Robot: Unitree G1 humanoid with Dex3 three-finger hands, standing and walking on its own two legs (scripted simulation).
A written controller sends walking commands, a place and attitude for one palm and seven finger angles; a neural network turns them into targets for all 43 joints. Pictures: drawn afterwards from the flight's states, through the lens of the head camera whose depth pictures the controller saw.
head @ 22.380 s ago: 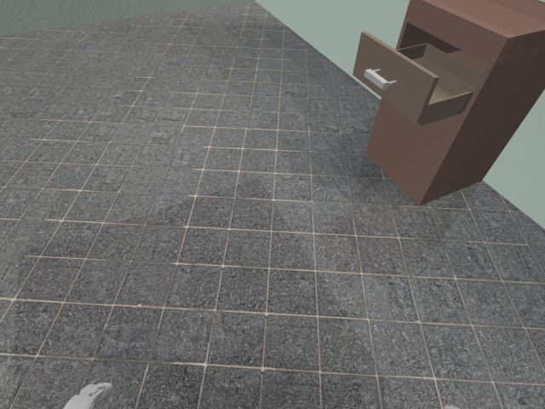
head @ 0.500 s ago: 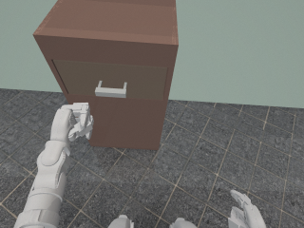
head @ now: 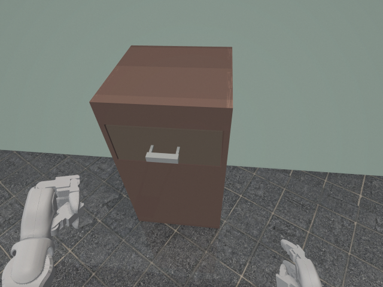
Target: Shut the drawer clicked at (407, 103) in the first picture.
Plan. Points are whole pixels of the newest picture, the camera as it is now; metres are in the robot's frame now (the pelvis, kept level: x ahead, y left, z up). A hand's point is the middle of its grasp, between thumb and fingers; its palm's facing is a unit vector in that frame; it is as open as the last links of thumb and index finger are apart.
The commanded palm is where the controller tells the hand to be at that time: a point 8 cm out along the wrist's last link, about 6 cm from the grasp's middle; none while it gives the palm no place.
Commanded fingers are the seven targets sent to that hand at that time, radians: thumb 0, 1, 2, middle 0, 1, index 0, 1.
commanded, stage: draw the hand back to the body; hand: left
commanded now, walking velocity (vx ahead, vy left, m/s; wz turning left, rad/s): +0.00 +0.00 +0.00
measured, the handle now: (163, 153) +0.58 +0.17 -0.13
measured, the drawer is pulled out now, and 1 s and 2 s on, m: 0.00 0.00 0.00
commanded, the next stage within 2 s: step back with the hand held close in 0.36 s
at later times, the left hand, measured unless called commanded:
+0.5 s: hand (47, 226) +0.16 +0.23 +0.16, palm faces +0.41 -0.83 -0.39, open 3.3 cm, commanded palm +0.12 +0.27 +0.18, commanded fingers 0.00 0.90 0.90 -1.40 -1.60 -1.40 -1.60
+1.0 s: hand (7, 249) +0.12 +0.26 +0.17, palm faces +0.35 -0.78 -0.52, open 3.2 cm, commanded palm +0.07 +0.29 +0.18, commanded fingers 0.00 0.90 0.90 -1.40 -1.60 -1.40 -1.60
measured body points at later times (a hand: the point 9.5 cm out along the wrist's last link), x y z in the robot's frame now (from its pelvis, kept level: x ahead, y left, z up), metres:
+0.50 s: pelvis -0.01 -0.01 +0.01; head -0.04 -0.03 +0.45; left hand +0.14 +0.27 +0.18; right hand +0.18 -0.22 -0.08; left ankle -0.03 +0.10 -0.73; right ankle -0.02 -0.12 -0.73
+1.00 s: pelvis -0.07 +0.02 +0.00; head -0.05 +0.01 +0.45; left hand +0.10 +0.30 +0.20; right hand +0.11 -0.22 -0.08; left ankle -0.03 +0.10 -0.73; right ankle -0.02 -0.12 -0.73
